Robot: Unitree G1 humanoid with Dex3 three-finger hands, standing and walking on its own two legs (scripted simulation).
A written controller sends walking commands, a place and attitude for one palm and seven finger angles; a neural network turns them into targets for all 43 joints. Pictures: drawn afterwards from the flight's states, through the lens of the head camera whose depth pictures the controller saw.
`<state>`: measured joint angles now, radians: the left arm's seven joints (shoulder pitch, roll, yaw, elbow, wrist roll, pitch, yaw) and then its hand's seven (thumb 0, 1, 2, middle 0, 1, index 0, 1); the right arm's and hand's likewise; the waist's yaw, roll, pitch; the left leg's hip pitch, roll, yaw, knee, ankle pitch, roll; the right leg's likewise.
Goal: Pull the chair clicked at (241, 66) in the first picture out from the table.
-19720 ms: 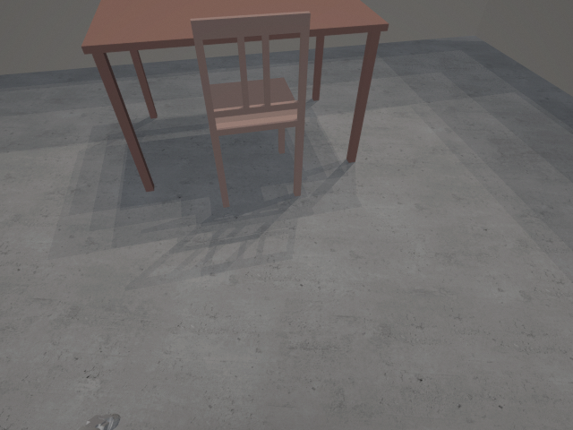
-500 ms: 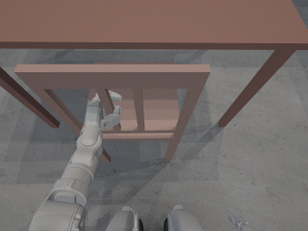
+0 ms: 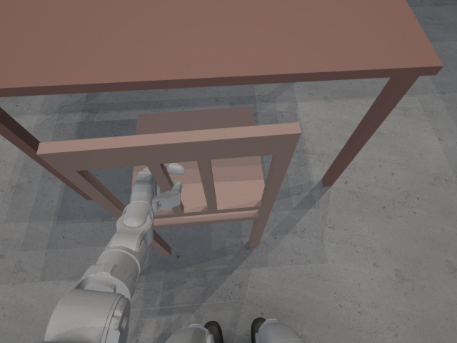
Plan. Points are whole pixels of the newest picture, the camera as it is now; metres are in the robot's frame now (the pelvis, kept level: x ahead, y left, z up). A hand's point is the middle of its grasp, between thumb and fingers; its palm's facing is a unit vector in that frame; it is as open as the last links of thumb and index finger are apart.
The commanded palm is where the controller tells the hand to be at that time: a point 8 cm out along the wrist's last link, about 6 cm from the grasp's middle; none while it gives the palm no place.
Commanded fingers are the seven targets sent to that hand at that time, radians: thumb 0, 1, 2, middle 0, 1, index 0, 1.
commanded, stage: step backward, pulling the chair out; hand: left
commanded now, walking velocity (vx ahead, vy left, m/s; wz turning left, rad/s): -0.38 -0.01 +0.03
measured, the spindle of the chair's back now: (168, 189) +0.41 +0.12 -0.10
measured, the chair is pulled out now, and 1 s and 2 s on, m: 0.07 0.23 0.38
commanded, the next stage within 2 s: none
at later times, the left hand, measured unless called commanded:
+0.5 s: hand (181, 245) +0.28 +0.08 -0.07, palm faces -0.08 -0.99 -0.12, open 5.4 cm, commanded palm +0.29 +0.13 -0.06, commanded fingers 0.00 0.90 0.90 -0.50 -1.45 -0.50 -1.45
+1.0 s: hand (171, 282) +0.22 +0.10 -0.07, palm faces -0.05 -0.99 -0.15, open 5.5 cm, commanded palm +0.22 +0.16 -0.07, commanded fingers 0.00 0.90 0.90 -0.50 -1.45 -0.50 -1.45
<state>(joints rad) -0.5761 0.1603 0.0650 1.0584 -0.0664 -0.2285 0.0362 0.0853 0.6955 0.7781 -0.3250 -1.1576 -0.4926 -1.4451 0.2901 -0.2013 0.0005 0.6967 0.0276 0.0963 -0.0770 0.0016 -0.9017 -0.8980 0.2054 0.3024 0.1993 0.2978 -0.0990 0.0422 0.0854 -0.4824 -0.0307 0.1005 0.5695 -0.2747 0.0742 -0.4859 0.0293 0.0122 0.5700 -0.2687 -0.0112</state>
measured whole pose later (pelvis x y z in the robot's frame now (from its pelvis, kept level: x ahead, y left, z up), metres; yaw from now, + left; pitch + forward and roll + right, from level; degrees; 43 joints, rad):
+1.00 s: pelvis -0.16 +0.00 +0.00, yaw +4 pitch +5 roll +1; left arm -0.61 0.13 0.01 1.06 -0.04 -0.18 0.09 0.07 0.66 0.78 -0.30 -1.21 -0.49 -1.45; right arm 0.21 -0.33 -0.01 0.80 0.05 -0.05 -0.12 0.01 -0.90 -0.90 0.21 0.30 0.20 0.30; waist -0.10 0.00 0.15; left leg -0.33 0.03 -0.07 0.63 -0.36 -0.04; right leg -0.53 -0.08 0.00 0.58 -0.14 0.04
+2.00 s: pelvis -0.30 -0.01 -0.02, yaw +1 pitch +0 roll +0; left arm -0.56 0.19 0.02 1.08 -0.03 -0.22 0.07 0.04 0.63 0.79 -0.33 -1.23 -0.49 -1.45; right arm 0.22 -0.20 0.00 0.75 0.04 -0.02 -0.10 0.00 -0.90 -0.90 0.21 0.30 0.20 0.30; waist -0.06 -0.01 0.18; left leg -0.44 0.07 -0.03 0.71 -0.28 -0.06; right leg -0.51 -0.01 -0.03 0.63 -0.11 -0.01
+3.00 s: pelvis -0.42 -0.04 -0.01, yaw +2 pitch +1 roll +0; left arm -0.42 0.16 0.06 0.97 -0.05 -0.14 0.09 0.06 0.66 0.76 -0.29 -1.21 -0.49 -1.45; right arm 0.23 -0.25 0.02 0.73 0.04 -0.01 -0.10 0.01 -0.90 -0.90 0.21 0.30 0.20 0.30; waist -0.06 0.02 0.13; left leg -0.32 0.02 -0.02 0.64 -0.35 -0.01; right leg -0.45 -0.04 -0.04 0.60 -0.17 0.00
